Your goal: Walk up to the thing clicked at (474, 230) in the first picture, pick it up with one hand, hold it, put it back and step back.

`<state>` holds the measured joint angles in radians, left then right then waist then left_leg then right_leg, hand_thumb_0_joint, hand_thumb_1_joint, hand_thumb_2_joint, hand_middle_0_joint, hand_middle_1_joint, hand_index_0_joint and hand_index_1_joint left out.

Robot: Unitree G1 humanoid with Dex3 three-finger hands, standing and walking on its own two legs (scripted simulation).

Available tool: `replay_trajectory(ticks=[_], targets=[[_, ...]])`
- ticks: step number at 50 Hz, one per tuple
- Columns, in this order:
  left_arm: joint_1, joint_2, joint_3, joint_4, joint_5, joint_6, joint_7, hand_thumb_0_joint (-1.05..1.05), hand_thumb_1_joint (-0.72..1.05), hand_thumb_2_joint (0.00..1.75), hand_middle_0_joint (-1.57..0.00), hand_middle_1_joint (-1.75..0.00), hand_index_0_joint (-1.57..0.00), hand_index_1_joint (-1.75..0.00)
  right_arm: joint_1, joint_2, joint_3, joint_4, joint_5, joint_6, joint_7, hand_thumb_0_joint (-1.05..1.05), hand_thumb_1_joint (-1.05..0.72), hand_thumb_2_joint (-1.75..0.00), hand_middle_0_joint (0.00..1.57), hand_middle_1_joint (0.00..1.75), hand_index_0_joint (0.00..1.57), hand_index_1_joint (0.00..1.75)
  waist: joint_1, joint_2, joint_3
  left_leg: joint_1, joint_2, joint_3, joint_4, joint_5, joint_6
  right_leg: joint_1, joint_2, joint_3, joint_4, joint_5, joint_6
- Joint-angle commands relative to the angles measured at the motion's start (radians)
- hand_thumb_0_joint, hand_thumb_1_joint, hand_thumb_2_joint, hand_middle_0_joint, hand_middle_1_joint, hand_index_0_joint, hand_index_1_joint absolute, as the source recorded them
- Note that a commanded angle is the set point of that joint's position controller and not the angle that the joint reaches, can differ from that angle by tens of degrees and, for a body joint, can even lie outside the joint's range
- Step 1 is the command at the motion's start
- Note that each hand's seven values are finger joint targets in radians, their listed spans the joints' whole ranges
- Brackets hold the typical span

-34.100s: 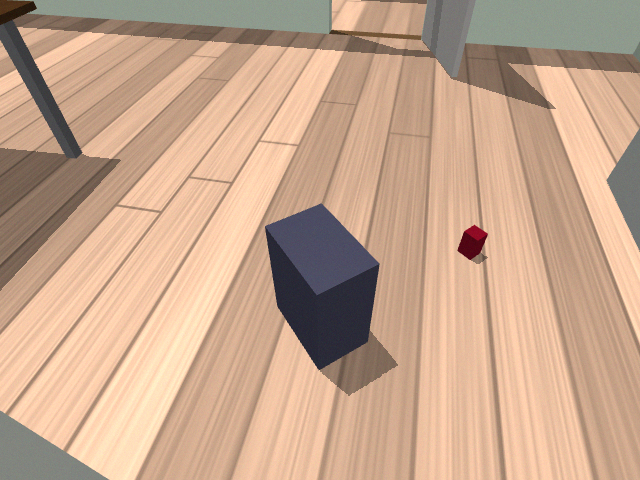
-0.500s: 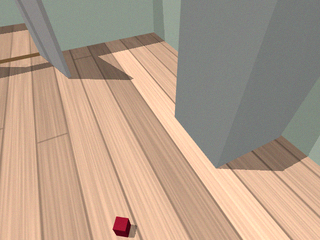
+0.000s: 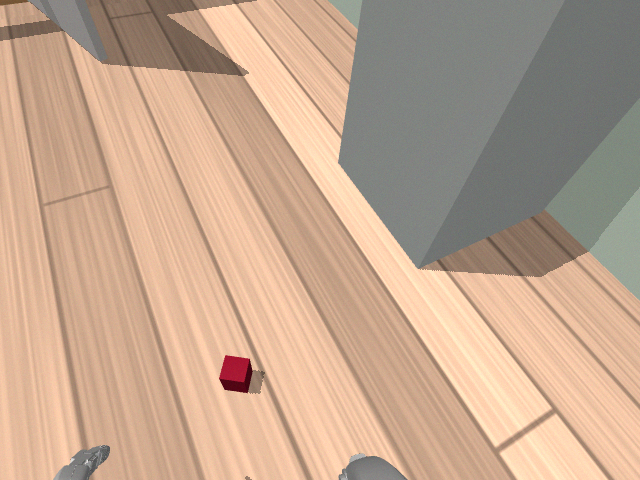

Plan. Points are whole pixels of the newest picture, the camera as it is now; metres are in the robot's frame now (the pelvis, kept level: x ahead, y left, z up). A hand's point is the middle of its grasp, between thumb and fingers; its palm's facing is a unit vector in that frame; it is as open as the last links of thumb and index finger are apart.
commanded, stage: step back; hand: left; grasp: from above
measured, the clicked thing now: (236, 374) +0.47 +0.19 -0.71
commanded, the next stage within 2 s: none
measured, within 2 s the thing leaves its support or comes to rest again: neither
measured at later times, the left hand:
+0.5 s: hand out of the picture +0.02 +0.24 -0.13, palm faces -0.05 -0.91 -0.42, open 7.4 cm
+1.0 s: hand out of the picture -0.17 +0.28 -0.16, palm faces -0.02 -0.93 -0.37, open 7.4 cm
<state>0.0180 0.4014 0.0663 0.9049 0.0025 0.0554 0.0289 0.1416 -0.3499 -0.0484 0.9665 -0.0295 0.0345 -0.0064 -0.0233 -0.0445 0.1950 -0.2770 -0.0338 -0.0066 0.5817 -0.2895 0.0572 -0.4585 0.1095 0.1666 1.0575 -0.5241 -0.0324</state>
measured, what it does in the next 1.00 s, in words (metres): walks backwards: right foot, then left foot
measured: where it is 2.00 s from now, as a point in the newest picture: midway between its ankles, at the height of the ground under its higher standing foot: outside the picture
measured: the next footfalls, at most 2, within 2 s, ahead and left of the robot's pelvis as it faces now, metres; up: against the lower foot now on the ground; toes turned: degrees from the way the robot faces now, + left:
right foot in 0.28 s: -0.04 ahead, -0.13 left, +0.00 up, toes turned -1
left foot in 0.70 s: -0.14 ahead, +0.11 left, +0.00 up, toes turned -2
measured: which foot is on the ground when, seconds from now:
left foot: down 0.00-0.32, up 0.34-0.68, down 0.70-1.00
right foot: up 0.00-0.26, down 0.28-0.74, up 0.76-1.00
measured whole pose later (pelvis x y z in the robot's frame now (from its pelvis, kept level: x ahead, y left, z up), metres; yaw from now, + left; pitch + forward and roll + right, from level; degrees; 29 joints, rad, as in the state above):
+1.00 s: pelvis -0.25 +0.01 +0.00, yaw -3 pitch -2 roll -1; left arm 0.22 0.42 0.10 0.84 0.02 0.06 0.01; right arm 0.12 -0.35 -0.04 0.84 -0.03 0.02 -0.01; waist 0.03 -0.05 0.16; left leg -0.32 0.02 0.01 0.55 -0.19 0.03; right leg -0.40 0.11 0.17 1.18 -0.46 0.03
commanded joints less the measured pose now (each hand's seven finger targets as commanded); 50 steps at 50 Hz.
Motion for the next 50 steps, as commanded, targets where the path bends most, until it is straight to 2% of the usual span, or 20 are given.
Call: replay_trajectory(ticks=[1, 5, 9, 11, 14, 15, 16, 17, 19, 20, 22, 29, 32, 35, 36, 37, 38, 42, 44, 50], targets=[[0.112, 0.164, 0.045, -0.057, 0.005, -0.009, 0.013, 0.00, 0.90, 0.90, -0.20, -0.30, -0.20, -0.30, -0.023, -0.242, -0.064, -0.117, -0.001, -0.029, -0.032, 0.00, -0.90, -0.90, 0.20, 0.30, 0.20, 0.30, 0.024, 0.159, -0.267, 0.273, 0.248, -0.221, -0.102, 0.661, 0.129, -0.042, -0.020, 0.010, 0.073, 0.039, 0.031], [0.078, 0.160, 0.047, -0.097, 0.008, -0.022, 0.009, 0.00, 0.90, 0.90, -0.20, -0.30, -0.20, -0.30, 0.040, -0.246, -0.071, -0.128, 0.007, -0.027, -0.035, 0.00, -0.90, -0.90, 0.20, 0.30, 0.20, 0.30, -0.022, 0.156, -0.248, 0.313, 0.262, -0.220, -0.092, 0.659, 0.143, -0.045, -0.036, -0.017, -0.060, 0.034, 0.052], [0.110, 0.157, 0.053, -0.102, 0.011, -0.029, 0.004, 0.00, 0.90, 0.90, -0.20, -0.30, -0.20, -0.30, 0.029, -0.266, -0.075, -0.156, 0.006, -0.022, -0.029, 0.00, -0.90, -0.90, 0.20, 0.30, 0.20, 0.30, -0.023, 0.178, -0.266, 0.280, 0.301, -0.244, -0.082, 0.577, 0.186, 0.040, -0.078, -0.071, -0.215, 0.024, 0.043], [0.155, 0.153, 0.055, -0.088, 0.016, -0.033, -0.001, 0.00, 0.90, 0.90, -0.20, -0.30, -0.20, -0.30, -0.010, -0.275, -0.074, -0.172, 0.009, -0.018, -0.025, 0.00, -0.90, -0.90, 0.20, 0.30, 0.20, 0.30, 0.000, 0.178, -0.282, 0.217, 0.300, -0.241, -0.070, 0.467, 0.172, 0.119, -0.097, -0.101, -0.342, 0.064, 0.029], [0.234, 0.150, 0.065, -0.052, 0.026, -0.045, -0.006, 0.00, 0.90, 0.90, -0.20, -0.30, -0.20, -0.30, -0.061, -0.263, -0.064, -0.173, 0.026, -0.007, -0.019, 0.00, -0.90, -0.90, 0.20, 0.30, 0.20, 0.30, 0.048, 0.126, -0.283, 0.045, 0.228, -0.174, 0.015, 0.310, 0.078, 0.320, -0.111, -0.105, -0.615, 0.358, -0.008], [0.242, 0.200, 0.076, -0.065, 0.035, -0.053, -0.004, 0.00, 0.90, 0.90, -0.20, -0.30, -0.20, -0.30, -0.072, -0.236, -0.054, -0.184, 0.038, -0.007, -0.016, 0.00, -0.90, -0.90, 0.20, 0.30, 0.20, 0.30, 0.049, 0.008, -0.287, -0.071, 0.150, -0.123, 0.105, 0.189, 0.025, 0.366, -0.215, 0.059, -0.627, 0.470, -0.043], [0.190, 0.257, 0.089, -0.088, 0.029, -0.053, -0.008, 0.00, 0.90, 0.90, -0.20, -0.30, -0.20, -0.30, -0.070, -0.197, -0.041, -0.187, 0.039, -0.006, -0.014, 0.00, -0.90, -0.90, 0.20, 0.30, 0.20, 0.30, 0.040, -0.171, -0.214, -0.226, -0.029, -0.048, 0.258, -0.123, -0.042, 0.343, -0.363, 0.272, -0.708, 0.499, -0.143], [0.149, 0.324, 0.097, -0.125, 0.034, -0.053, -0.007, 0.00, 0.90, 0.90, -0.20, -0.30, -0.20, -0.30, -0.084, -0.215, -0.053, -0.182, 0.033, 0.002, -0.027, 0.00, -0.90, -0.90, 0.20, 0.30, 0.20, 0.30, 0.078, -0.237, -0.172, -0.169, -0.072, -0.093, 0.496, -0.353, -0.060, 0.150, -0.522, 0.430, -0.742, 0.568, -0.302], [0.102, 0.240, 0.088, -0.152, 0.024, -0.057, -0.003, 0.00, 0.90, 0.90, -0.20, -0.30, -0.20, -0.30, -0.022, -0.248, -0.057, -0.143, 0.034, 0.004, -0.022, 0.00, -0.90, -0.90, 0.20, 0.30, 0.20, 0.30, 0.037, -0.121, -0.119, -0.160, -0.063, -0.180, 0.618, -0.287, -0.066, 0.123, -0.456, 0.308, -0.720, 0.636, -0.264], [0.067, 0.201, 0.078, -0.161, 0.019, -0.058, 0.000, 0.00, 0.90, 0.90, -0.20, -0.30, -0.20, -0.30, 0.007, -0.235, -0.049, -0.124, 0.042, 0.003, -0.021, 0.00, -0.90, -0.90, 0.20, 0.30, 0.20, 0.30, 0.006, -0.066, -0.127, -0.192, -0.099, -0.206, 0.627, -0.234, -0.062, 0.180, -0.363, 0.157, -0.683, 0.714, -0.190], [0.043, 0.180, 0.076, -0.170, 0.025, -0.054, 0.001, 0.00, 0.90, 0.90, -0.20, -0.30, -0.20, -0.30, 0.041, -0.215, -0.036, -0.117, 0.040, -0.002, -0.026, 0.00, -0.90, -0.90, 0.20, 0.30, 0.20, 0.30, -0.002, -0.074, -0.161, -0.205, -0.125, -0.174, 0.638, -0.183, -0.070, 0.232, -0.289, 0.049, -0.650, 0.714, -0.131], [0.170, 0.186, 0.076, -0.190, 0.034, -0.042, 0.013, 0.00, 0.90, 0.90, -0.20, -0.30, -0.20, -0.30, 0.023, -0.209, -0.032, -0.169, 0.026, -0.019, -0.031, 0.00, -0.90, -0.90, 0.20, 0.30, 0.20, 0.30, 0.083, -0.140, -0.260, -0.214, -0.020, -0.096, 0.308, -0.246, -0.092, 0.491, -0.359, 0.071, -0.563, 0.811, -0.198], [0.133, 0.202, 0.075, -0.208, 0.025, -0.030, 0.008, 0.00, 0.90, 0.90, -0.20, -0.30, -0.20, -0.30, 0.085, -0.212, -0.041, -0.146, 0.017, -0.019, -0.023, 0.00, -0.90, -0.90, 0.20, 0.30, 0.20, 0.30, 0.052, -0.175, -0.275, -0.071, 0.009, -0.038, 0.107, -0.178, -0.066, 0.393, -0.348, 0.064, -0.533, 0.748, -0.172], [0.097, 0.199, 0.064, -0.225, 0.013, -0.013, -0.005, 0.00, 0.90, 0.90, -0.20, -0.30, -0.20, -0.30, 0.148, -0.232, -0.060, -0.117, 0.002, -0.025, -0.016, 0.00, -0.90, -0.90, 0.20, 0.30, 0.20, 0.30, 0.002, -0.078, -0.280, 0.102, 0.026, -0.033, -0.164, 0.104, -0.034, 0.222, -0.290, 0.029, -0.459, 0.522, -0.091], [0.098, 0.166, 0.056, -0.236, 0.009, -0.012, -0.007, 0.00, 0.90, 0.90, -0.20, -0.30, -0.20, -0.30, 0.139, -0.295, -0.076, -0.128, -0.008, -0.027, -0.014, 0.00, -0.90, -0.90, 0.20, 0.30, 0.20, 0.30, 0.001, 0.110, -0.281, 0.133, 0.191, -0.269, -0.199, 0.154, 0.028, 0.103, -0.189, -0.025, -0.339, 0.314, -0.037], [0.067, 0.146, 0.055, -0.241, 0.002, -0.015, -0.002, 0.00, 0.90, 0.90, -0.20, -0.30, -0.20, -0.30, 0.077, -0.376, -0.088, -0.149, -0.020, -0.026, -0.008, 0.00, -0.90, -0.90, 0.20, 0.30, 0.20, 0.30, -0.002, 0.290, -0.228, 0.106, 0.362, -0.484, -0.266, 0.241, 0.136, -0.046, -0.006, -0.114, -0.155, -0.042, 0.002], [0.029, 0.180, 0.077, -0.233, 0.017, -0.013, 0.012, 0.00, 0.90, 0.90, -0.20, -0.30, -0.20, -0.30, 0.048, -0.425, -0.098, -0.169, -0.015, -0.026, -0.006, 0.00, -0.90, -0.90, 0.20, 0.30, 0.20, 0.30, -0.048, 0.313, -0.199, -0.067, 0.461, -0.594, -0.300, 0.231, 0.262, 0.021, -0.003, 0.007, 0.061, -0.152, 0.018], [0.196, 0.171, 0.077, -0.148, 0.000, -0.006, -0.001, 0.00, 0.90, 0.90, -0.20, -0.30, -0.20, -0.30, -0.112, -0.268, -0.056, -0.201, -0.016, -0.035, -0.021, 0.00, -0.90, -0.90, 0.20, 0.30, 0.20, 0.30, 0.087, 0.153, -0.131, -0.043, 0.260, -0.227, -0.239, 0.299, 0.128, -0.044, 0.026, 0.050, 0.258, 0.052, 0.005], [0.221, 0.180, 0.085, -0.132, 0.010, -0.006, -0.006, 0.00, 0.90, 0.90, -0.20, -0.30, -0.20, -0.30, -0.065, -0.256, -0.061, -0.197, -0.010, -0.037, -0.017, 0.00, -0.90, -0.90, 0.20, 0.30, 0.20, 0.30, 0.066, 0.150, -0.158, 0.055, 0.235, -0.222, -0.223, 0.241, 0.121, -0.057, 0.026, 0.032, 0.254, 0.087, 0.035], [0.183, 0.157, 0.066, -0.162, 0.017, -0.025, -0.006, 0.00, 0.90, 0.90, -0.20, -0.30, -0.20, -0.30, 0.036, -0.266, -0.074, -0.200, 0.004, -0.032, -0.026, 0.00, -0.90, -0.90, 0.20, 0.30, 0.20, 0.30, -0.018, 0.213, -0.241, 0.273, 0.309, -0.216, -0.132, 0.413, 0.210, -0.042, -0.059, -0.024, -0.045, 0.006, 0.088]])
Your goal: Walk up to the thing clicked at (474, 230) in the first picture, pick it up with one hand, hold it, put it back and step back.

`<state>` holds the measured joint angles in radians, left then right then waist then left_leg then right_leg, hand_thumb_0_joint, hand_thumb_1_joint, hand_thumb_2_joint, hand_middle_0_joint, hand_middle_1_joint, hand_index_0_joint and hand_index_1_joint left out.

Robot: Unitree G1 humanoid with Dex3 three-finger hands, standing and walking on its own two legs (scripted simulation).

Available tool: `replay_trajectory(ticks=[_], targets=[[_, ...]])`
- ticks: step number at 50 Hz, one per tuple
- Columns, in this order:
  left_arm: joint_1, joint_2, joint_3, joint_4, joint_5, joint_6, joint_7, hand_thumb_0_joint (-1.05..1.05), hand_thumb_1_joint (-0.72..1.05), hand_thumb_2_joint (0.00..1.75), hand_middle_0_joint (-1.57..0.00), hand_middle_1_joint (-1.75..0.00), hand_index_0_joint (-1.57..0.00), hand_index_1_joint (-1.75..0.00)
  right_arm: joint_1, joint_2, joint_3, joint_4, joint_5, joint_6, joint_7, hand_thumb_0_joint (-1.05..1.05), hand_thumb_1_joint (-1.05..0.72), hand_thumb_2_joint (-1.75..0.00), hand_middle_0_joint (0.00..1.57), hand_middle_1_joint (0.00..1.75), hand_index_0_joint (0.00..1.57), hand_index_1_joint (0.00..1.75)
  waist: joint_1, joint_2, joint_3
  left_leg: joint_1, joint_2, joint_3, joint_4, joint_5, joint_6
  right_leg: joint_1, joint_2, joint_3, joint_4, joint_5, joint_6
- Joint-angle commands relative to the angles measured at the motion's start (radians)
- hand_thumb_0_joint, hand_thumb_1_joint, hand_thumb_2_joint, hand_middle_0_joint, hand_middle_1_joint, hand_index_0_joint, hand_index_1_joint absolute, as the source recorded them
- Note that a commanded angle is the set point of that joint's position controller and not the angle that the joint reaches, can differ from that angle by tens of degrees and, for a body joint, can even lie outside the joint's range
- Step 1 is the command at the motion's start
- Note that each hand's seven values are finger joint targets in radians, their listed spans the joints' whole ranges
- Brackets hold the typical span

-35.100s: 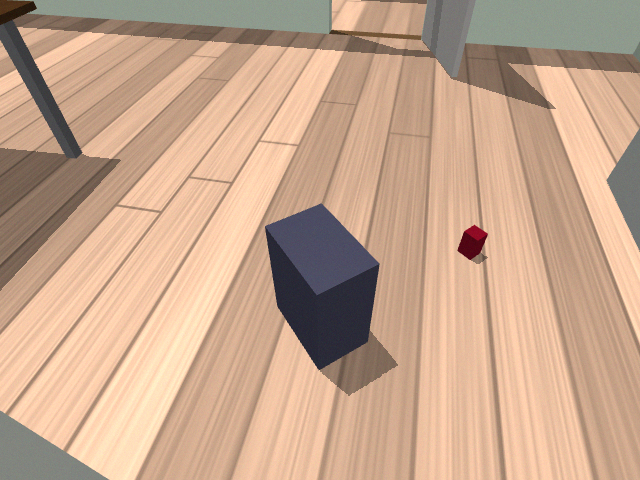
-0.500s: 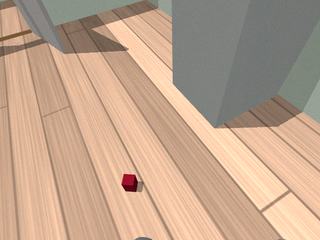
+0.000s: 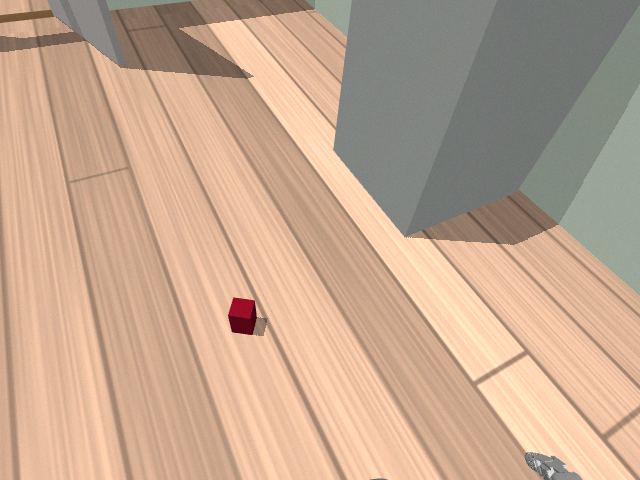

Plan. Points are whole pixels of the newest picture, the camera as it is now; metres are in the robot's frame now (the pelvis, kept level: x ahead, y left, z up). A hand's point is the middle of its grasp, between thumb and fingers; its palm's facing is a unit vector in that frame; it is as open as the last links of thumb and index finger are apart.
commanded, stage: step back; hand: left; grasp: from above
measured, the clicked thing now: (243, 316) +0.70 +0.22 -0.71
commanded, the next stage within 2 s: stand in 1.92 s
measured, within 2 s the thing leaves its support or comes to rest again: neither
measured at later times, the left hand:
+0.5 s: hand out of the picture -0.06 +0.23 -0.13, palm faces +0.04 -0.89 -0.46, open 7.4 cm
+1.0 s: hand out of the picture -0.31 +0.22 -0.16, palm faces +0.01 -0.92 -0.40, open 7.4 cm
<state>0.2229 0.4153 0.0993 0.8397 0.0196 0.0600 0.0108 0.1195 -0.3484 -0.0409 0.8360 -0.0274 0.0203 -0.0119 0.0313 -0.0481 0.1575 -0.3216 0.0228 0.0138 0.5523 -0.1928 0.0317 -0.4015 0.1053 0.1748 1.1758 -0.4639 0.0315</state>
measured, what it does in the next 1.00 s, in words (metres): walks backwards: right foot, then left foot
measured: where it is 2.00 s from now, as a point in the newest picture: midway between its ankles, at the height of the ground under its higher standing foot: outside the picture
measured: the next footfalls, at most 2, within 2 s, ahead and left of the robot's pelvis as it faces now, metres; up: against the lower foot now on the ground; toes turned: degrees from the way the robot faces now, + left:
right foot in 0.16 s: -0.06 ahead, -0.15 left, +0.00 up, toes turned +0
left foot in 0.58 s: -0.28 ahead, +0.07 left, +0.00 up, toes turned +4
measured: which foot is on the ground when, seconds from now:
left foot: down 0.00-0.20, up 0.22-0.56, down 0.58-1.00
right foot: up 0.00-0.14, down 0.16-0.62, up 0.64-0.92, down 0.94-1.00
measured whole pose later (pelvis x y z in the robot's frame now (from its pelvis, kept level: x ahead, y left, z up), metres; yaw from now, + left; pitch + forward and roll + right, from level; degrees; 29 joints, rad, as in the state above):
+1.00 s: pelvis -0.33 -0.05 -0.01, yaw +0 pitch -4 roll -3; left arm 0.27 0.36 0.06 0.98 0.04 -0.01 0.00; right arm 0.11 -0.40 -0.06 0.86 -0.04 0.05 0.01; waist 0.02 0.08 0.09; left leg -0.40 0.06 -0.01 0.74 -0.37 0.03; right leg -0.15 0.06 0.02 0.58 -0.37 -0.01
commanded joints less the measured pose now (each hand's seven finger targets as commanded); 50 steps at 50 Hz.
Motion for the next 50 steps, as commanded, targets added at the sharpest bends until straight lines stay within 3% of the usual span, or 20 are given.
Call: replay_trajectory(ticks=[1, 8, 9, 10, 11, 12, 15, 20, 24, 28, 29, 30, 31, 32, 36, 42, 46, 47, 49, 50], targets=[[-0.021, 0.143, 0.033, -0.091, -0.002, -0.030, 0.010, 0.00, 0.90, 0.90, -0.20, -0.30, -0.20, -0.30, 0.055, -0.272, -0.082, -0.071, -0.002, -0.013, -0.018, 0.00, -0.90, -0.90, 0.20, 0.30, 0.20, 0.30, -0.078, 0.212, -0.205, 0.281, 0.242, -0.229, -0.109, 0.278, 0.234, -0.059, -0.055, -0.056, -0.211, -0.058, 0.023], [0.225, 0.164, 0.051, 0.039, 0.010, -0.029, -0.010, 0.00, 0.90, 0.90, -0.20, -0.30, -0.20, -0.30, -0.063, -0.299, -0.087, -0.107, 0.008, 0.025, -0.007, 0.00, -0.90, -0.90, 0.20, 0.30, 0.20, 0.30, 0.019, 0.194, -0.237, -0.056, 0.173, -0.189, -0.060, -0.183, 0.090, 0.304, -0.104, -0.148, -0.717, 0.135, -0.068], [0.191, 0.218, 0.065, 0.019, 0.030, -0.032, -0.010, 0.00, 0.90, 0.90, -0.20, -0.30, -0.20, -0.30, -0.050, -0.244, -0.074, -0.112, 0.018, 0.026, -0.006, 0.00, -0.90, -0.90, 0.20, 0.30, 0.20, 0.30, 0.017, -0.003, -0.164, -0.218, 0.047, -0.137, 0.123, -0.303, 0.022, 0.253, -0.246, 0.127, -0.827, -0.019, -0.110], [0.087, 0.334, 0.089, -0.041, 0.032, -0.031, -0.012, 0.00, 0.90, 0.90, -0.20, -0.30, -0.20, -0.30, -0.093, -0.209, -0.068, -0.133, 0.022, 0.022, -0.017, 0.00, -0.90, -0.90, 0.20, 0.30, 0.20, 0.30, 0.045, -0.238, -0.088, -0.242, -0.140, -0.094, 0.376, -0.371, -0.042, 0.011, -0.446, 0.374, -0.948, -0.123, -0.239], [-0.025, 0.376, 0.091, -0.089, 0.036, -0.031, -0.005, 0.00, 0.90, 0.90, -0.20, -0.30, -0.20, -0.30, -0.074, -0.260, -0.090, -0.113, 0.012, 0.025, -0.028, 0.00, -0.90, -0.90, 0.20, 0.30, 0.20, 0.30, 0.036, -0.257, -0.014, -0.164, -0.088, -0.175, 0.568, -0.388, -0.056, -0.205, -0.552, 0.486, -1.017, -0.188, -0.333], [-0.076, 0.331, 0.079, -0.109, 0.033, -0.036, -0.002, 0.00, 0.90, 0.90, -0.20, -0.30, -0.20, -0.30, -0.042, -0.288, -0.093, -0.086, 0.017, 0.025, -0.023, 0.00, -0.90, -0.90, 0.20, 0.30, 0.20, 0.30, 0.004, -0.210, 0.021, -0.123, -0.085, -0.205, 0.621, -0.337, -0.049, -0.265, -0.514, 0.403, -1.011, -0.190, -0.310], [-0.173, 0.188, 0.055, -0.115, 0.024, -0.042, 0.008, 0.00, 0.90, 0.90, -0.20, -0.30, -0.20, -0.30, 0.102, -0.208, -0.060, -0.021, 0.024, 0.017, -0.020, 0.00, -0.90, -0.90, 0.20, 0.30, 0.20, 0.30, -0.087, -0.102, -0.044, -0.175, -0.167, -0.190, 0.660, -0.204, -0.036, -0.024, -0.263, -0.020, -0.833, 0.233, -0.139], [-0.004, 0.164, 0.054, -0.115, 0.029, -0.039, 0.022, 0.00, 0.90, 0.90, -0.20, -0.30, -0.20, -0.30, 0.076, -0.199, -0.043, -0.043, 0.014, -0.006, -0.029, 0.00, -0.90, -0.90, 0.20, 0.30, 0.20, 0.30, 0.028, -0.136, -0.153, -0.270, -0.123, -0.121, 0.464, -0.318, -0.073, 0.357, -0.326, 0.010, -0.719, 0.499, -0.217], [0.005, 0.188, 0.053, -0.130, 0.020, -0.028, 0.032, 0.00, 0.90, 0.90, -0.20, -0.30, -0.20, -0.30, 0.104, -0.199, -0.046, -0.044, 0.004, -0.009, -0.029, 0.00, -0.90, -0.90, 0.20, 0.30, 0.20, 0.30, 0.036, -0.172, -0.222, -0.153, -0.063, -0.069, 0.263, -0.354, -0.057, 0.398, -0.403, 0.060, -0.677, 0.661, -0.245], [-0.116, 0.208, 0.040, -0.159, 0.002, -0.012, 0.027, 0.00, 0.90, 0.90, -0.20, -0.30, -0.20, -0.30, 0.262, -0.222, -0.068, 0.030, 0.005, 0.001, -0.017, 0.00, -0.90, -0.90, 0.20, 0.30, 0.20, 0.30, -0.050, -0.098, -0.278, 0.104, -0.062, 0.013, -0.077, -0.102, -0.009, 0.242, -0.365, 0.002, -0.605, 0.494, -0.177], [-0.125, 0.182, 0.025, -0.165, 0.001, -0.008, 0.024, 0.00, 0.90, 0.90, -0.20, -0.30, -0.20, -0.30, 0.260, -0.243, -0.078, 0.029, -0.003, 0.004, -0.017, 0.00, -0.90, -0.90, 0.20, 0.30, 0.20, 0.30, -0.059, -0.036, -0.249, 0.129, -0.019, -0.063, -0.124, -0.036, 0.017, 0.142, -0.332, -0.008, -0.560, 0.392, -0.136], [-0.106, 0.146, 0.016, -0.168, -0.004, -0.008, 0.020, 0.00, 0.90, 0.90, -0.20, -0.30, -0.20, -0.30, 0.226, -0.302, -0.091, 0.012, -0.016, 0.006, -0.015, 0.00, -0.90, -0.90, 0.20, 0.30, 0.20, 0.30, -0.040, 0.148, -0.231, 0.166, 0.158, -0.321, -0.172, 0.031, 0.091, -0.017, -0.220, -0.085, -0.419, 0.205, -0.084], [-0.148, 0.155, 0.024, -0.173, -0.016, -0.013, 0.027, 0.00, 0.90, 0.90, -0.20, -0.30, -0.20, -0.30, 0.125, -0.393, -0.100, -0.025, -0.015, 0.012, -0.005, 0.00, -0.90, -0.90, 0.20, 0.30, 0.20, 0.30, -0.050, 0.310, -0.194, 0.070, 0.332, -0.493, -0.228, 0.111, 0.227, -0.080, -0.061, -0.202, -0.216, -0.116, -0.049], [-0.186, 0.187, 0.040, -0.165, 0.000, -0.012, 0.036, 0.00, 0.90, 0.90, -0.20, -0.30, -0.20, -0.30, 0.075, -0.426, -0.107, -0.049, -0.022, 0.005, -0.006, 0.00, -0.90, -0.90, 0.20, 0.30, 0.20, 0.30, -0.080, 0.314, -0.157, -0.091, 0.412, -0.600, -0.263, 0.111, 0.315, -0.030, -0.065, -0.062, -0.006, -0.203, -0.038], [-0.068, 0.161, 0.037, -0.079, -0.020, -0.002, 0.023, 0.00, 0.90, 0.90, -0.20, -0.30, -0.20, -0.30, -0.050, -0.259, -0.059, -0.073, -0.030, 0.000, -0.022, 0.00, -0.90, -0.90, 0.20, 0.30, 0.20, 0.30, 0.023, 0.107, -0.094, -0.068, 0.191, -0.211, -0.162, 0.261, 0.168, -0.060, 0.002, 0.000, 0.155, -0.014, -0.058], [-0.046, 0.142, 0.006, -0.044, -0.004, -0.063, 0.007, 0.00, 0.90, 0.90, -0.20, -0.30, -0.20, -0.30, 0.052, -0.267, -0.079, -0.039, -0.020, -0.008, 0.001, 0.00, -0.90, -0.90, 0.20, 0.30, 0.20, 0.30, -0.078, 0.230, -0.189, 0.254, 0.189, -0.226, -0.152, -0.220, 0.191, -0.038, -0.091, -0.126, -0.434, -0.053, -0.006], [0.089, 0.138, 0.015, 0.073, 0.010, -0.101, 0.013, 0.00, 0.90, 0.90, -0.20, -0.30, -0.20, -0.30, 0.015, -0.278, -0.081, -0.026, -0.018, 0.020, 0.019, 0.00, -0.90, -0.90, 0.20, 0.30, 0.20, 0.30, -0.020, 0.209, -0.188, 0.052, 0.153, -0.151, -0.036, -0.284, 0.131, 0.282, -0.061, -0.192, -0.883, 0.115, -0.056], [0.100, 0.183, 0.028, 0.089, 0.023, -0.108, 0.016, 0.00, 0.90, 0.90, -0.20, -0.30, -0.20, -0.30, 0.014, -0.227, -0.066, -0.033, -0.011, 0.019, 0.019, 0.00, -0.90, -0.90, 0.20, 0.30, 0.20, 0.30, -0.013, 0.107, -0.179, -0.075, 0.109, -0.116, 0.072, -0.297, 0.083, 0.368, -0.108, -0.057, -0.862, 0.093, -0.083], [0.022, 0.326, 0.054, 0.046, 0.041, -0.106, 0.019, 0.00, 0.90, 0.90, -0.20, -0.30, -0.20, -0.30, -0.070, -0.212, -0.063, -0.064, -0.011, 0.012, 0.015, 0.00, -0.90, -0.90, 0.20, 0.30, 0.20, 0.30, 0.034, -0.129, -0.052, -0.216, -0.003, -0.122, 0.289, -0.363, -0.026, 0.052, -0.471, 0.445, -0.992, -0.426, -0.260], [-0.090, 0.326, 0.048, 0.020, 0.042, -0.106, 0.019, 0.00, 0.90, 0.90, -0.20, -0.30, -0.20, -0.30, -0.061, -0.266, -0.087, -0.031, -0.007, 0.009, 0.016, 0.00, -0.90, -0.90, 0.20, 0.30, 0.20, 0.30, -0.006, -0.119, 0.041, -0.080, 0.028, -0.188, 0.379, -0.314, -0.033, -0.161, -0.507, 0.464, -1.008, -0.479, -0.286]])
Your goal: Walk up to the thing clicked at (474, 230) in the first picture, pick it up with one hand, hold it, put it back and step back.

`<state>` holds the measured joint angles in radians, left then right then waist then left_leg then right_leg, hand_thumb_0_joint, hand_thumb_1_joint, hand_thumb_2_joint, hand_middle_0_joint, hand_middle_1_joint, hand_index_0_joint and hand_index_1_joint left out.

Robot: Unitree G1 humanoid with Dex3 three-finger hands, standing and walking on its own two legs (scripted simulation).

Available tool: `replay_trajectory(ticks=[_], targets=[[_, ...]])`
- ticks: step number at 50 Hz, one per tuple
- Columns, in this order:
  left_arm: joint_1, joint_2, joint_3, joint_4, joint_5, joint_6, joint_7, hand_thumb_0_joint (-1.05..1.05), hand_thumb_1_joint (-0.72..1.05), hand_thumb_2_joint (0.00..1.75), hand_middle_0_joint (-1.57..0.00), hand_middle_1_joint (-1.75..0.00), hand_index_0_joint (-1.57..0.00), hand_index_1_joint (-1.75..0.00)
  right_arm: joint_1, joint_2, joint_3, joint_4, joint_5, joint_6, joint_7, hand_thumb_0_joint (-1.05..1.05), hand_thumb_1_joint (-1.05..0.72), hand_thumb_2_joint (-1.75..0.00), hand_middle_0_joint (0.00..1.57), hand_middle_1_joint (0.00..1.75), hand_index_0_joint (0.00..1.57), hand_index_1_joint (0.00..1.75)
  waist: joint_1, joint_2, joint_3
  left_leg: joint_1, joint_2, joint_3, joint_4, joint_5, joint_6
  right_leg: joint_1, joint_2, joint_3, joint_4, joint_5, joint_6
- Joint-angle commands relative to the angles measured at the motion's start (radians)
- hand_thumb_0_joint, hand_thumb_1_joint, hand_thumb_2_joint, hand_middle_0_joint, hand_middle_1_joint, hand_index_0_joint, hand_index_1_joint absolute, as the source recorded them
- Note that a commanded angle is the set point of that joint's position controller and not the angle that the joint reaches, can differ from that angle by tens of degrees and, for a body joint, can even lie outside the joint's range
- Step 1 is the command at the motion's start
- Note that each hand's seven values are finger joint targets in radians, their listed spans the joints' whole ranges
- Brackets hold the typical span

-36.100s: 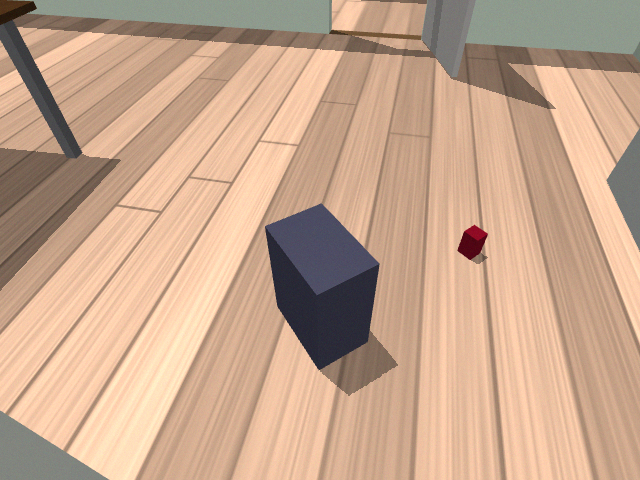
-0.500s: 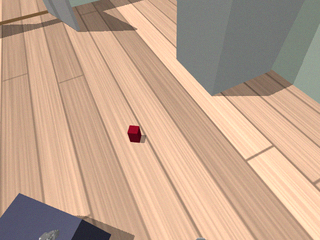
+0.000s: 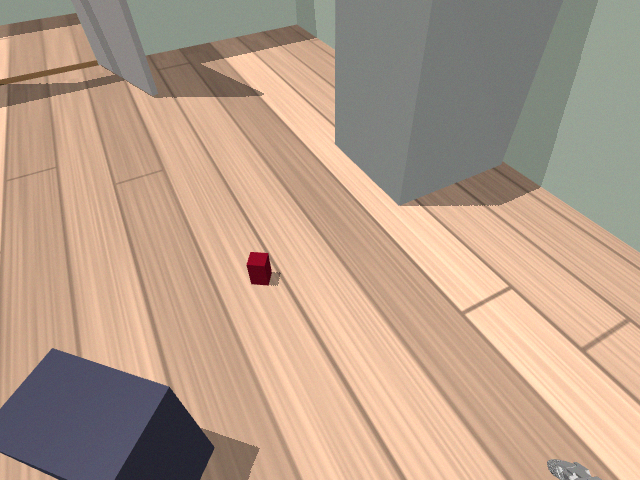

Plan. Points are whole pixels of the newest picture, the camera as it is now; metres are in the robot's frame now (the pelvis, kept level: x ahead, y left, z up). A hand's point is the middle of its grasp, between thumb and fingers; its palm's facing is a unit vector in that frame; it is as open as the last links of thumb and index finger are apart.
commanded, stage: step back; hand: left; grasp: from above
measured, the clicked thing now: (259, 268) +1.04 +0.27 -0.70
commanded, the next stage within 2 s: stand in 0.92 s
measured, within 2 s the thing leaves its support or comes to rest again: neither
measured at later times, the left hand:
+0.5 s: hand out of the picture +0.10 +0.30 -0.13, palm faces +0.01 -0.92 -0.38, open 7.4 cm
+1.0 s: hand out of the picture +0.13 +0.26 -0.14, palm faces +0.08 -0.94 -0.32, open 7.4 cm
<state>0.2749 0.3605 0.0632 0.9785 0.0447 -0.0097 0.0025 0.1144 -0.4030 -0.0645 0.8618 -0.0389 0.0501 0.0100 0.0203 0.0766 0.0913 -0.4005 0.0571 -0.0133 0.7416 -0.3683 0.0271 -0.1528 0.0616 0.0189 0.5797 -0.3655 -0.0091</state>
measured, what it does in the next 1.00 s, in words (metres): steps on the spot: right foot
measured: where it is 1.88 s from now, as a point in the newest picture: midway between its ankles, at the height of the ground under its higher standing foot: outside the picture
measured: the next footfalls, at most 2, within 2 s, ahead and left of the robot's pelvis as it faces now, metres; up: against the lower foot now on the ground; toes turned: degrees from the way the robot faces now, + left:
right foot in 0.56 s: +0.11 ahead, -0.12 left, +0.00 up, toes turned +0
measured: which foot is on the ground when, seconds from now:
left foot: down 0.00-1.00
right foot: down 0.00-0.24, up 0.26-0.54, down 0.56-1.00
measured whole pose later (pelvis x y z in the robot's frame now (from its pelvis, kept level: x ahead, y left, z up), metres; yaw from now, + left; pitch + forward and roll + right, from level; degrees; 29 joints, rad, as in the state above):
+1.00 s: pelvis +0.05 +0.01 +0.01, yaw +4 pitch -2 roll +0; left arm 0.08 0.36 0.03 1.06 0.00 -0.01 -0.01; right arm 0.14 -0.33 -0.01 1.07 -0.02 -0.03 -0.01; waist 0.01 -0.02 0.08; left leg -0.16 0.00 0.00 0.52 -0.32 0.00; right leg -0.24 -0.04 -0.05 0.53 -0.25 0.01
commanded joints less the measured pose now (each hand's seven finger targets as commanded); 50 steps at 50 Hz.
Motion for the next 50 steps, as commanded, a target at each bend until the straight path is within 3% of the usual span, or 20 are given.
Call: replay_trajectory(ticks=[1, 4, 7, 10, 11, 12, 13, 14, 19, 24, 27, 28, 29, 30, 31, 39, 41, 43, 46, 50], targets=[[-0.205, 0.323, 0.072, -0.132, 0.008, -0.043, 0.025, 0.00, 0.90, 0.90, -0.20, -0.30, -0.20, -0.30, -0.021, -0.213, -0.061, -0.037, 0.015, -0.027, 0.004, 0.00, -0.90, -0.90, 0.20, 0.30, 0.20, 0.30, -0.036, -0.197, 0.127, 0.037, 0.008, -0.160, 0.170, -0.083, -0.025, -0.404, -0.404, 0.494, -0.377, -0.503, -0.207], [-0.107, 0.259, 0.060, -0.094, -0.004, -0.054, 0.023, 0.00, 0.90, 0.90, -0.20, -0.30, -0.20, -0.30, -0.005, -0.149, -0.036, -0.013, 0.016, -0.050, 0.010, 0.00, -0.90, -0.90, 0.20, 0.30, 0.20, 0.30, -0.006, -0.212, 0.042, -0.050, -0.064, -0.084, 0.061, -0.036, -0.032, -0.120, -0.260, 0.250, -0.287, -0.080, -0.146], [-0.055, 0.302, 0.071, -0.089, 0.002, -0.045, 0.007, 0.00, 0.90, 0.90, -0.20, -0.30, -0.20, -0.30, -0.011, -0.160, -0.036, -0.011, 0.011, -0.062, 0.015, 0.00, -0.90, -0.90, 0.20, 0.30, 0.20, 0.30, 0.030, -0.279, 0.023, 0.002, -0.073, -0.021, -0.056, -0.097, -0.045, -0.104, -0.268, 0.241, -0.287, -0.207, -0.141], [-0.105, 0.271, 0.062, -0.113, -0.001, -0.019, -0.001, 0.00, 0.90, 0.90, -0.20, -0.30, -0.20, -0.30, 0.102, -0.164, -0.052, 0.044, 0.009, -0.088, 0.006, 0.00, -0.90, -0.90, 0.20, 0.30, 0.20, 0.30, -0.026, -0.250, -0.037, 0.215, -0.099, 0.031, -0.314, 0.028, -0.029, -0.149, -0.240, 0.135, -0.127, -0.061, -0.120], [-0.076, 0.218, 0.043, -0.111, -0.004, -0.015, -0.002, 0.00, 0.90, 0.90, -0.20, -0.30, -0.20, -0.30, 0.138, -0.177, -0.064, 0.060, 0.008, -0.100, -0.002, 0.00, -0.90, -0.90, 0.20, 0.30, 0.20, 0.30, -0.032, -0.151, -0.082, 0.345, -0.065, -0.059, -0.359, 0.056, -0.018, -0.206, -0.197, 0.078, 0.017, 0.017, -0.093], [-0.064, 0.143, 0.024, -0.123, -0.014, -0.014, -0.005, 0.00, 0.90, 0.90, -0.20, -0.30, -0.20, -0.30, 0.180, -0.242, -0.082, 0.063, -0.006, -0.110, -0.008, 0.00, -0.90, -0.90, 0.20, 0.30, 0.20, 0.30, -0.046, 0.065, -0.125, 0.435, 0.143, -0.396, -0.483, -0.081, 0.061, -0.356, -0.092, -0.017, 0.273, -0.044, -0.041], [-0.101, 0.193, 0.040, -0.117, -0.017, -0.010, 0.001, 0.00, 0.90, 0.90, -0.20, -0.30, -0.20, -0.30, 0.189, -0.330, -0.095, 0.054, -0.004, -0.113, -0.009, 0.00, -0.90, -0.90, 0.20, 0.30, 0.20, 0.30, -0.056, 0.080, -0.096, 0.371, 0.279, -0.634, -0.513, -0.229, 0.172, -0.450, -0.064, -0.012, 0.367, -0.180, -0.028], [-0.117, 0.269, 0.060, -0.108, -0.015, -0.011, 0.005, 0.00, 0.90, 0.90, -0.20, -0.30, -0.20, -0.30, 0.176, -0.349, -0.103, 0.054, 0.007, -0.110, -0.006, 0.00, -0.90, -0.90, 0.20, 0.30, 0.20, 0.30, -0.058, 0.031, -0.039, 0.268, 0.306, -0.667, -0.538, -0.333, 0.241, -0.418, -0.103, 0.062, 0.411, -0.211, -0.033], [-0.083, 0.225, 0.057, -0.087, -0.023, -0.009, -0.017, 0.00, 0.90, 0.90, -0.20, -0.30, -0.20, -0.30, 0.150, -0.236, -0.068, 0.041, 0.010, -0.132, -0.018, 0.00, -0.90, -0.90, 0.20, 0.30, 0.20, 0.30, -0.019, 0.035, -0.011, 0.242, 0.161, -0.333, -0.456, 0.107, 0.133, -0.365, -0.131, 0.043, 0.323, -0.046, -0.022], [-0.105, 0.194, 0.054, -0.077, -0.029, -0.011, -0.017, 0.00, 0.90, 0.90, -0.20, -0.30, -0.20, -0.30, 0.089, -0.214, -0.047, 0.018, 0.008, -0.108, -0.021, 0.00, -0.90, -0.90, 0.20, 0.30, 0.20, 0.30, -0.013, 0.112, -0.055, 0.092, 0.123, -0.194, -0.360, 0.260, 0.134, -0.112, -0.086, -0.051, 0.067, 0.034, -0.006], [-0.045, 0.203, 0.061, -0.035, -0.022, -0.020, 0.002, 0.00, 0.90, 0.90, -0.20, -0.30, -0.20, -0.30, 0.064, -0.156, -0.019, 0.014, 0.031, -0.081, -0.028, 0.00, -0.90, -0.90, 0.20, 0.30, 0.20, 0.30, 0.042, 0.019, -0.104, -0.023, 0.052, -0.140, -0.170, 0.233, 0.056, 0.121, -0.066, -0.044, -0.130, 0.196, -0.017], [-0.052, 0.247, 0.071, -0.038, -0.010, -0.024, 0.008, 0.00, 0.90, 0.90, -0.20, -0.30, -0.20, -0.30, 0.076, -0.120, -0.004, 0.009, 0.037, -0.079, -0.031, 0.00, -0.90, -0.90, 0.20, 0.30, 0.20, 0.30, 0.042, -0.092, -0.127, -0.099, -0.009, -0.127, -0.089, 0.133, 0.024, 0.172, -0.153, 0.072, -0.147, 0.187, -0.038], [-0.069, 0.295, 0.078, -0.054, -0.006, -0.029, 0.012, 0.00, 0.90, 0.90, -0.20, -0.30, -0.20, -0.30, 0.117, -0.075, 0.011, 0.009, 0.043, -0.077, -0.035, 0.00, -0.90, -0.90, 0.20, 0.30, 0.20, 0.30, 0.021, -0.248, -0.133, -0.121, -0.107, -0.106, 0.037, -0.068, -0.015, 0.116, -0.344, 0.344, -0.278, 0.095, -0.093], [-0.173, 0.330, 0.076, -0.079, -0.013, -0.026, 0.007, 0.00, 0.90, 0.90, -0.20, -0.30, -0.20, -0.30, 0.140, -0.130, -0.008, 0.042, 0.034, -0.063, -0.046, 0.00, -0.90, -0.90, 0.20, 0.30, 0.20, 0.30, 0.005, -0.238, -0.121, 0.000, -0.073, -0.091, 0.143, -0.229, -0.022, -0.097, -0.462, 0.432, -0.325, -0.109, -0.204], [-0.236, 0.320, 0.072, -0.100, -0.010, -0.023, 0.004, 0.00, 0.90, 0.90, -0.20, -0.30, -0.20, -0.30, 0.173, -0.174, -0.023, 0.071, 0.029, -0.061, -0.044, 0.00, -0.90, -0.90, 0.20, 0.30, 0.20, 0.30, -0.017, -0.228, -0.068, 0.068, -0.046, -0.072, 0.167, -0.227, -0.031, -0.207, -0.455, 0.436, -0.320, -0.164, -0.230], [-0.266, 0.251, 0.048, -0.068, -0.024, -0.018, 0.003, 0.00, 0.90, 0.90, -0.20, -0.30, -0.20, -0.30, 0.179, -0.123, -0.005, 0.147, 0.016, -0.085, -0.032, 0.00, -0.90, -0.90, 0.20, 0.30, 0.20, 0.30, -0.034, -0.233, -0.102, 0.172, -0.061, 0.022, -0.285, 0.062, -0.025, -0.102, -0.285, 0.124, -0.127, 0.228, -0.118], [-0.264, 0.190, 0.029, -0.074, -0.036, -0.014, 0.001, 0.00, 0.90, 0.90, -0.20, -0.30, -0.20, -0.30, 0.163, -0.161, -0.021, 0.153, 0.003, -0.097, -0.040, 0.00, -0.90, -0.90, 0.20, 0.30, 0.20, 0.30, -0.032, -0.132, -0.160, 0.261, 0.034, -0.121, -0.346, 0.328, 0.005, -0.112, -0.236, 0.059, -0.007, 0.378, -0.057], [-0.244, 0.183, 0.026, -0.044, -0.053, -0.009, 0.002, 0.00, 0.90, 0.90, -0.20, -0.30, -0.20, -0.30, 0.018, -0.236, -0.027, 0.125, 0.015, -0.101, -0.036, 0.00, -0.90, -0.90, 0.20, 0.30, 0.20, 0.30, 0.019, -0.032, -0.156, 0.186, 0.138, -0.216, -0.302, 0.427, 0.088, -0.067, -0.126, -0.023, -0.015, 0.179, -0.010], [-0.232, 0.170, 0.005, 0.005, -0.050, -0.023, 0.003, 0.00, 0.90, 0.90, -0.20, -0.30, -0.20, -0.30, 0.005, -0.146, 0.004, 0.132, 0.026, -0.101, -0.028, 0.00, -0.90, -0.90, 0.20, 0.30, 0.20, 0.30, -0.002, -0.049, -0.189, 0.222, 0.072, -0.118, -0.311, 0.487, 0.018, 0.048, -0.189, 0.037, -0.087, 0.410, -0.028], [-0.233, 0.167, -0.007, 0.032, -0.047, -0.025, 0.005, 0.00, 0.90, 0.90, -0.20, -0.30, -0.20, -0.30, -0.015, -0.177, 0.002, 0.159, 0.031, -0.104, -0.029, 0.00, -0.90, -0.90, 0.20, 0.30, 0.20, 0.30, -0.004, -0.008, -0.189, 0.273, 0.075, -0.102, -0.327, 0.603, 0.000, 0.091, -0.187, 0.012, -0.120, 0.495, -0.022]])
